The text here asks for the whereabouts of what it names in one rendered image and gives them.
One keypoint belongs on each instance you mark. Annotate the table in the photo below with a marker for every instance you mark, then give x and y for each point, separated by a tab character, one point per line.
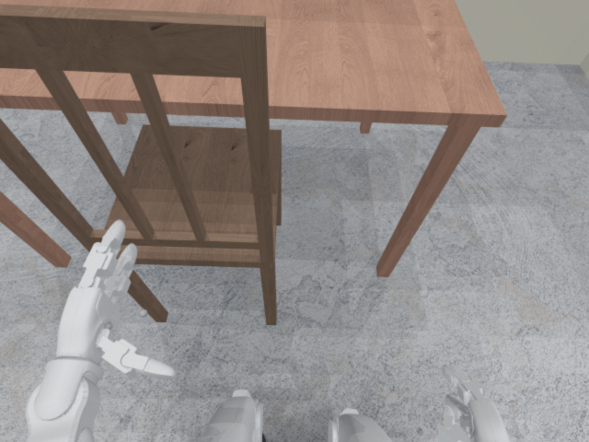
388	61

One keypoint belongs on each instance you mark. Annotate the left robot forearm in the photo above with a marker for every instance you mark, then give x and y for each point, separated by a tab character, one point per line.
63	407

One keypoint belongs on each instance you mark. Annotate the robot left thigh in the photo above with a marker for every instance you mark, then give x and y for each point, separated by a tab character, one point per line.
238	419

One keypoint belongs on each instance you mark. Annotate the robot thigh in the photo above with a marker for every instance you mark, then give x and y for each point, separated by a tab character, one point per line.
238	419
355	428

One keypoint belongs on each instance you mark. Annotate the robot right hand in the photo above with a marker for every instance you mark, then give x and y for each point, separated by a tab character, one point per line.
479	422

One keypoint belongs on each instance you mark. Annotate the chair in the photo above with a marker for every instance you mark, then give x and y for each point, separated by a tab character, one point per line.
192	196

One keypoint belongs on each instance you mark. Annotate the robot right thigh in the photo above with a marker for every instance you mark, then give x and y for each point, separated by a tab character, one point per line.
355	428

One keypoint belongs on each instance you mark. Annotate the robot left hand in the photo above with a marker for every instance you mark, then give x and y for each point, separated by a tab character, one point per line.
94	302

